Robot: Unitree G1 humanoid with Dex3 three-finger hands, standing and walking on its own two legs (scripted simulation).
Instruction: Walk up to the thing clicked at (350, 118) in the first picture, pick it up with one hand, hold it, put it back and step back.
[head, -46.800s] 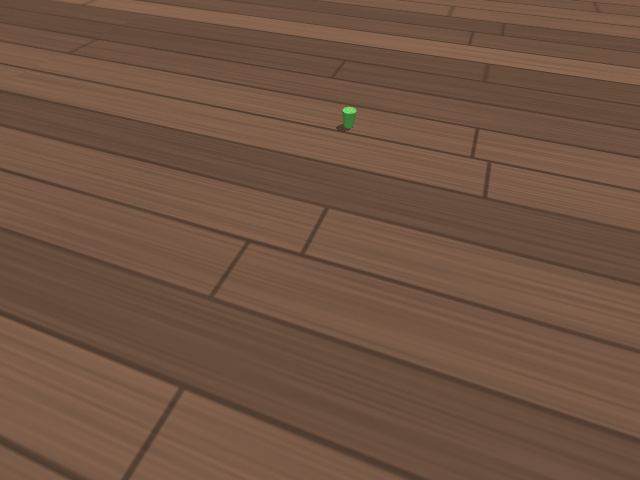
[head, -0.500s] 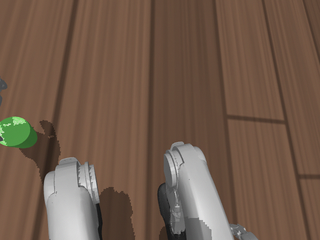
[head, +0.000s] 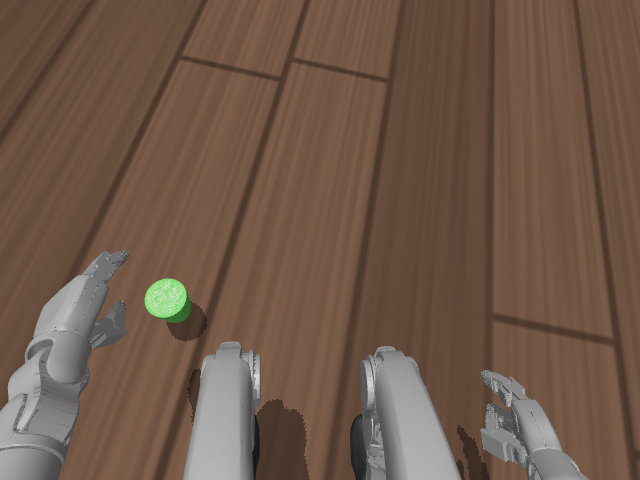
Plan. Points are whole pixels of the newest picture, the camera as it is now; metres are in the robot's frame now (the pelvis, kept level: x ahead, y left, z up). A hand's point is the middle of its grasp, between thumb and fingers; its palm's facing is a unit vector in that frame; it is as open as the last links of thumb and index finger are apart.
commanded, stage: home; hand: left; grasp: from above
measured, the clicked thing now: (171, 304) +0.43 +0.30 -0.44
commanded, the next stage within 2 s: none
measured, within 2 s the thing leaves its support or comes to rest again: neither
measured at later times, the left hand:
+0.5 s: hand (63, 370) +0.24 +0.21 +0.11, palm faces +0.12 -0.96 -0.27, open 7.5 cm
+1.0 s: hand (31, 411) +0.22 +0.19 +0.18, palm faces +0.15 -0.97 -0.21, open 7.5 cm
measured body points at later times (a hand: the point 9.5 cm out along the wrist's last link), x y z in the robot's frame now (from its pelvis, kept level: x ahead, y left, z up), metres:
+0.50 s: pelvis +0.06 +0.00 +0.18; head +0.12 +0.02 +0.63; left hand +0.24 +0.26 +0.13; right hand +0.23 -0.22 +0.10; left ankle +0.08 +0.13 -0.46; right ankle +0.08 -0.14 -0.46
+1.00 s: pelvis +0.08 +0.00 +0.22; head +0.09 +0.00 +0.67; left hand +0.21 +0.24 +0.19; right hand +0.27 -0.23 +0.17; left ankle +0.08 +0.13 -0.46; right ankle +0.08 -0.14 -0.46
